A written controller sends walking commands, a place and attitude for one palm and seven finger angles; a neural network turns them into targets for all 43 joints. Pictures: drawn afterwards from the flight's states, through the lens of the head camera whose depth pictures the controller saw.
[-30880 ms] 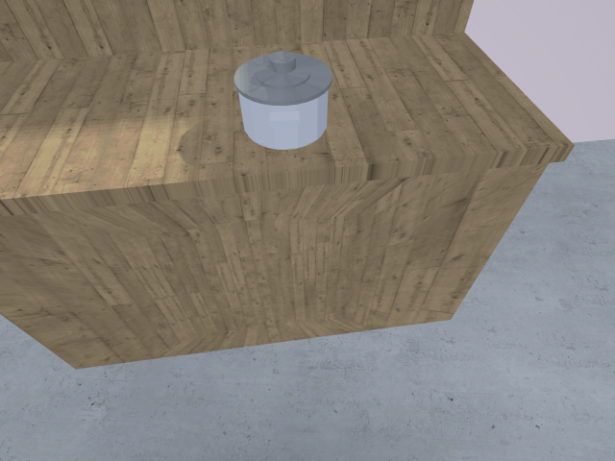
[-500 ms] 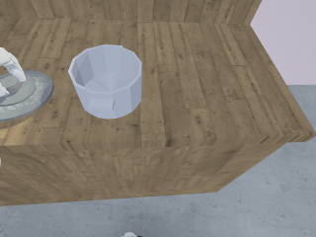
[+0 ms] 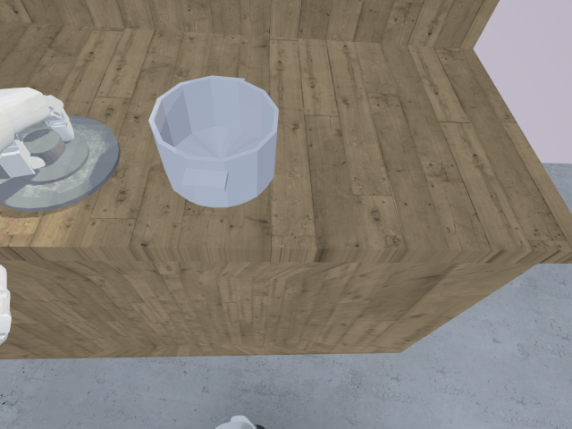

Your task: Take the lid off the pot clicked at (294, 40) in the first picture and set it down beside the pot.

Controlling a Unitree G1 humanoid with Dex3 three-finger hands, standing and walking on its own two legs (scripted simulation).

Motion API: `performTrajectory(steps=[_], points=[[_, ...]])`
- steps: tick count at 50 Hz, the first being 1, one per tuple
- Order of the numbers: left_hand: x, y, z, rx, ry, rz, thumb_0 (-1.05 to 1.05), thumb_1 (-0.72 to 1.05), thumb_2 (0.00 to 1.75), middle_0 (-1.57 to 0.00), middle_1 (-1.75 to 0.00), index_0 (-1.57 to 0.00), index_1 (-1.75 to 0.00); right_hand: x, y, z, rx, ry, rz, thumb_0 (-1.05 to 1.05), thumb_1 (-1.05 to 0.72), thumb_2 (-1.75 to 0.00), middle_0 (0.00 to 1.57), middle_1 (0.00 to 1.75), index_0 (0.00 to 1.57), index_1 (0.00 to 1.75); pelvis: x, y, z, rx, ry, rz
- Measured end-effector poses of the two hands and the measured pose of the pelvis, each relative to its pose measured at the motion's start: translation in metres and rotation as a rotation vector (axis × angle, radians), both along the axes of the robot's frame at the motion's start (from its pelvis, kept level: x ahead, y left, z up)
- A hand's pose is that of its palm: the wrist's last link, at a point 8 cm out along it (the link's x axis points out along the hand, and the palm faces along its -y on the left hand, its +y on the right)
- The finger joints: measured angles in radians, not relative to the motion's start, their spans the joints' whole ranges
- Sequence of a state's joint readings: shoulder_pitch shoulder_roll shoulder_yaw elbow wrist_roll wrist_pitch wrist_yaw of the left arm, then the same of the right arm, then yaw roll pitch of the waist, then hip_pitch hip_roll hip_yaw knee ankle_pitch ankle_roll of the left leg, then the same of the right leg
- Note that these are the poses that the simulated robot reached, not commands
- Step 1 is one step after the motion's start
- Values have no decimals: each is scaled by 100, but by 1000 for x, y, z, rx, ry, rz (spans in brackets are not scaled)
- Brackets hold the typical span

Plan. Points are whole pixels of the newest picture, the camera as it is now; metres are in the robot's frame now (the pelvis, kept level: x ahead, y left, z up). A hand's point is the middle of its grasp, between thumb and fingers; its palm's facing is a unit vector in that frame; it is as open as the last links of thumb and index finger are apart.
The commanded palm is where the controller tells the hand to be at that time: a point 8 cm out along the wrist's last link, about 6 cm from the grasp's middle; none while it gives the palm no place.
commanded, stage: open the fingers wide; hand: left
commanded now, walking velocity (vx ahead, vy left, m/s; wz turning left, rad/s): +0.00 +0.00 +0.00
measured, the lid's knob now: (44, 145) +0.49 +0.34 +0.09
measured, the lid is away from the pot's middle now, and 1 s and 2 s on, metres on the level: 0.24 0.24 0.24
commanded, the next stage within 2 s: raise the empty hand in 0.72 s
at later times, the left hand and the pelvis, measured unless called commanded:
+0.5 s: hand (25, 154) +0.45 +0.33 +0.11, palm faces -0.40 -0.10 -0.91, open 10.4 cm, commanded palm +0.47 +0.32 +0.17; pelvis +0.00 +0.00 +0.00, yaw +1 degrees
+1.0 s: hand (22, 145) +0.46 +0.33 +0.12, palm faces -0.39 -0.10 -0.92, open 11.1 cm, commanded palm +0.48 +0.33 +0.20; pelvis +0.00 +0.00 +0.00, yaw +0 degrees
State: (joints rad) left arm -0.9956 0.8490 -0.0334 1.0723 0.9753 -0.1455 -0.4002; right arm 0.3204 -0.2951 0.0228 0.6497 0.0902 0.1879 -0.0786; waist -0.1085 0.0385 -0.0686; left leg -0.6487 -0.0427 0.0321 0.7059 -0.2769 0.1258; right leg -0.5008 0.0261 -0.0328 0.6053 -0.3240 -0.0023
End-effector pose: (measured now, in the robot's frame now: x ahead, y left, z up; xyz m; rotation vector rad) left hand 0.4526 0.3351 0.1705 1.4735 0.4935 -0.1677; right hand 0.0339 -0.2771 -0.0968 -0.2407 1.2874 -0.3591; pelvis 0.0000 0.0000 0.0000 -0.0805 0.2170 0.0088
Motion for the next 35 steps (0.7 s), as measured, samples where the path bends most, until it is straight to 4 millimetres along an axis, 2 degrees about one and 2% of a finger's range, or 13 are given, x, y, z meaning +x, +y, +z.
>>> performTrajectory(steps=[5,10,24,35], points=[[0,1,0,-8,4,6,2,30,91,-89,-106,-48,-80,13,2,1,2,-26,18,1,-90,-90,20,30,21,30,1,1,0,1,-1,3],[2,1,0,3,-2,-1,1,24,88,-77,-100,-49,-82,18,4,1,5,-27,23,1,-90,-90,20,30,21,30,3,1,1,1,-2,5],[-2,0,0,5,-2,2,0,3,79,-50,-83,-45,-79,9,8,-2,32,14,12,1,-90,-90,20,30,21,30,3,2,3,4,-8,9],[-1,-4,1,7,-4,1,0,-6,78,-43,-76,-42,-75,3,3,1,17,12,4,1,-90,-90,20,30,21,30,1,0,3,6,-13,7]])
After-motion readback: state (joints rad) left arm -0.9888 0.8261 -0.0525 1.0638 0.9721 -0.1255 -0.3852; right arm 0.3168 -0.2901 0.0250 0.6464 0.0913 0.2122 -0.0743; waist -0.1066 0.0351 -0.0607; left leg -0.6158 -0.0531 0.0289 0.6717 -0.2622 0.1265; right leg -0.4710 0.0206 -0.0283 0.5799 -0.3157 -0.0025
